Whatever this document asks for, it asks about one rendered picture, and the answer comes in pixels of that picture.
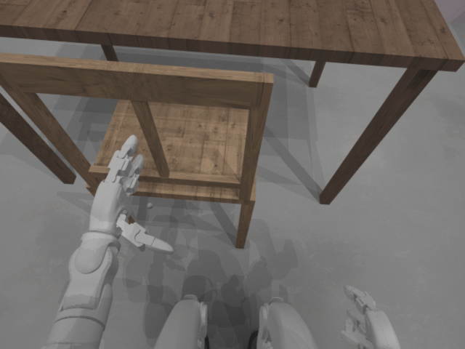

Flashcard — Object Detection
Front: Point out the chair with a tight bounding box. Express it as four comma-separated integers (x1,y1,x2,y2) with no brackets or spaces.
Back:
0,52,274,249

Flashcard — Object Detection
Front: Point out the robot right hand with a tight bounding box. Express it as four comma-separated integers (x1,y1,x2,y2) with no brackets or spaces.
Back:
341,285,400,349

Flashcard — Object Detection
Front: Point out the right robot thigh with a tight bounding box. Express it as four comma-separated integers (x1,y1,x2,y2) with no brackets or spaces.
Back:
259,302,319,349

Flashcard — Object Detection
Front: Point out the left robot thigh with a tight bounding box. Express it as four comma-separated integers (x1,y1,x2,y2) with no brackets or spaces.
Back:
153,300,208,349

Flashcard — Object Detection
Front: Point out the left robot forearm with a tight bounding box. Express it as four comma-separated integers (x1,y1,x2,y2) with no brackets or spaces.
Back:
39,231,121,349

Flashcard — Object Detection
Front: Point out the table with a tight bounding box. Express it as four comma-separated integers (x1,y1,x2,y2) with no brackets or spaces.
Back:
0,0,465,205

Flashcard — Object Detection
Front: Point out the robot left hand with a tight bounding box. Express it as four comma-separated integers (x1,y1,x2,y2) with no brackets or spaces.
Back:
89,135,174,254

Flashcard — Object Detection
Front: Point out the robot thigh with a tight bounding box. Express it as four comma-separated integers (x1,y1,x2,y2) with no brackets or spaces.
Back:
259,302,319,349
153,300,208,349

